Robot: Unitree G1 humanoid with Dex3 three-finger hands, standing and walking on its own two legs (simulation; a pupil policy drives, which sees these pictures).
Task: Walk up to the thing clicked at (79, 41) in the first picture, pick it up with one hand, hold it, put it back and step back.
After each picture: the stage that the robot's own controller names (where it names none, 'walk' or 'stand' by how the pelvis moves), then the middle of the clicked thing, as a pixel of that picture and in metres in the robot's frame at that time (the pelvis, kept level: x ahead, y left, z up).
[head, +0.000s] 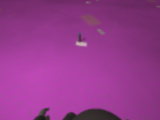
stand; (79, 37) +1.82 +0.30 -0.65
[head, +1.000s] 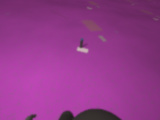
walk; (81, 43) +1.69 +0.14 -0.63
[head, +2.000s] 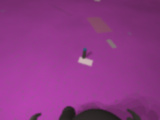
walk; (84, 53) +1.14 +0.08 -0.64
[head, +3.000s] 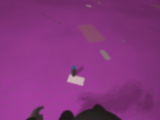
walk; (73, 71) +0.76 +0.18 -0.64
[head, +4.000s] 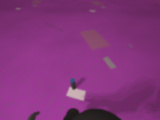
walk; (73, 84) +0.57 +0.23 -0.63
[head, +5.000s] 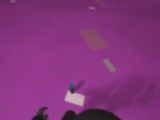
stand; (72, 88) +0.47 +0.20 -0.64
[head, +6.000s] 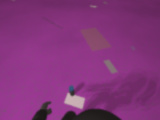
stand; (71, 91) +0.42 +0.20 -0.65
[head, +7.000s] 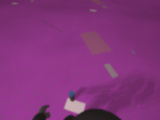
stand; (72, 96) +0.38 +0.18 -0.65
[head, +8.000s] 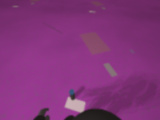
stand; (72, 95) +0.41 +0.20 -0.66
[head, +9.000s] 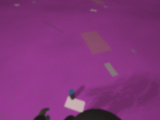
stand; (72, 94) +0.40 +0.21 -0.66
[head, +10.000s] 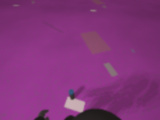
stand; (71, 94) +0.40 +0.21 -0.66
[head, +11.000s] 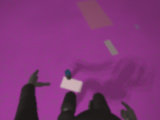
go down; (68, 75) +0.44 +0.19 -0.52
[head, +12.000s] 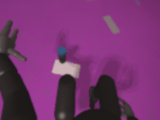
go down; (62, 56) +0.50 +0.20 -0.27
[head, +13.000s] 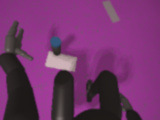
close in; (56, 47) +0.51 +0.21 -0.24
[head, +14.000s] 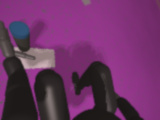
close; (22, 40) +0.50 +0.26 -0.17
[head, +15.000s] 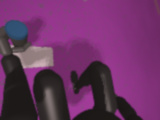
lift; (19, 39) +0.48 +0.26 -0.17
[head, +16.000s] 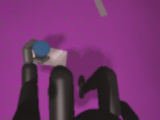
lift; (41, 52) +0.39 +0.26 -0.15
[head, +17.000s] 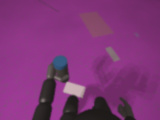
lift; (62, 71) +0.32 +0.18 +0.03
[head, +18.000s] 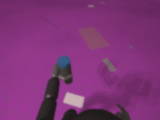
hold; (66, 72) +0.33 +0.16 +0.04
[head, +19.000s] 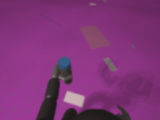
hold; (66, 72) +0.33 +0.16 +0.03
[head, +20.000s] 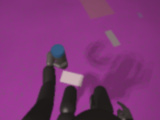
crouch; (61, 59) +0.41 +0.18 -0.03
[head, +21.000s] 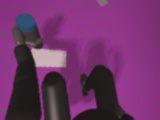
lower; (33, 36) +0.52 +0.24 -0.12
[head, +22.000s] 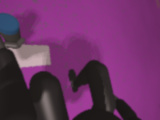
lower; (11, 35) +0.50 +0.26 -0.18
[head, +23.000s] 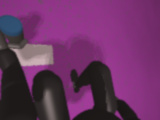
lower; (15, 36) +0.49 +0.27 -0.18
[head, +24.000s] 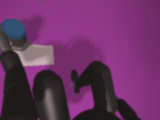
lower; (18, 38) +0.48 +0.26 -0.18
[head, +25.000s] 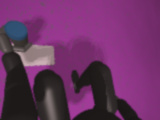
lower; (20, 40) +0.48 +0.26 -0.18
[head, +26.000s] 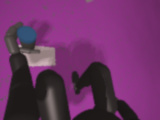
open; (28, 42) +0.48 +0.24 -0.18
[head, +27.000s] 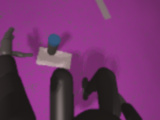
stand; (52, 46) +0.48 +0.21 -0.20
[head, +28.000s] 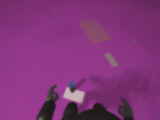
stand; (72, 87) +0.41 +0.16 -0.56
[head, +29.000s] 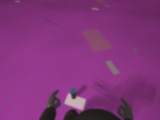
stand; (73, 93) +0.41 +0.16 -0.60
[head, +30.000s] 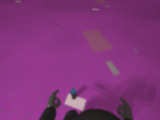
stand; (73, 94) +0.40 +0.15 -0.60
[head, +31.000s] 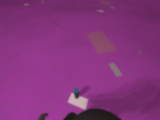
walk; (76, 93) +0.43 +0.16 -0.65
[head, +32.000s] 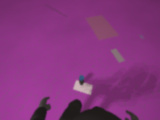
walk; (81, 80) +0.49 +0.10 -0.64
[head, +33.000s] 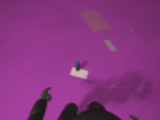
walk; (77, 66) +0.70 +0.14 -0.62
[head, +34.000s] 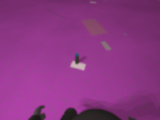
stand; (77, 58) +1.01 +0.22 -0.64
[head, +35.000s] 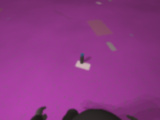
stand; (82, 58) +1.04 +0.16 -0.64
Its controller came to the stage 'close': yes
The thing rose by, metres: 0.68
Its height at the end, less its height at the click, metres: +0.00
